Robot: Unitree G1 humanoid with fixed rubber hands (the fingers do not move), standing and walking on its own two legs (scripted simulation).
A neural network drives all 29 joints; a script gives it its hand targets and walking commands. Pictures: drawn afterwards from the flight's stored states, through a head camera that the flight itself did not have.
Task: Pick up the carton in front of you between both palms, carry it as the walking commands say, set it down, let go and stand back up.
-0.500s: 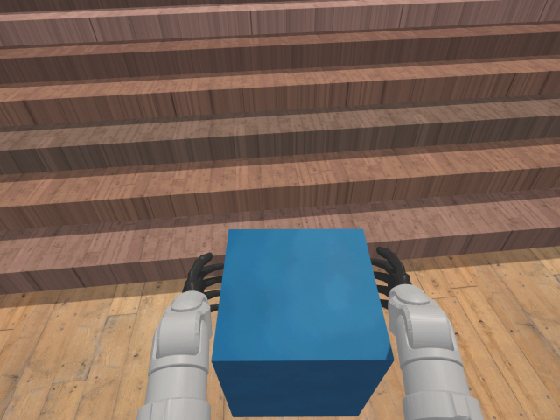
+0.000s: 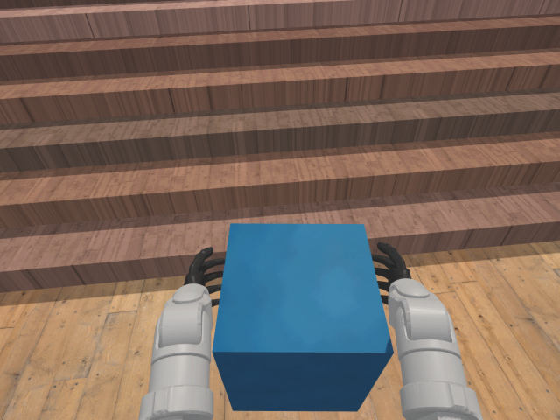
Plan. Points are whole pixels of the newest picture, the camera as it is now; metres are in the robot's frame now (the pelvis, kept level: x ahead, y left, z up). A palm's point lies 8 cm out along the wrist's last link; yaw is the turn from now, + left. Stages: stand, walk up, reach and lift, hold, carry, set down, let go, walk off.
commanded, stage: hold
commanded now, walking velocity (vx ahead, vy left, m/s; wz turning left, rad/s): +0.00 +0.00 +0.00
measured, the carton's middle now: (296, 320) +0.29 +0.00 -0.02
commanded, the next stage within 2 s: carry in 0.52 s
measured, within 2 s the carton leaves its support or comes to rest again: neither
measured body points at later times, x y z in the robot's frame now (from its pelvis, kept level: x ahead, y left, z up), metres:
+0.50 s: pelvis +0.01 +0.00 +0.00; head -0.04 +0.00 +0.45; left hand +0.30 +0.15 +0.04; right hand +0.30 -0.16 +0.04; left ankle +0.02 +0.12 -0.75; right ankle +0.02 -0.13 -0.75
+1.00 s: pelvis +0.10 +0.02 +0.00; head +0.09 +0.03 +0.45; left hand +0.39 +0.16 +0.08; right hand +0.37 -0.14 +0.09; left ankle +0.02 +0.11 -0.75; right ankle +0.14 -0.10 -0.71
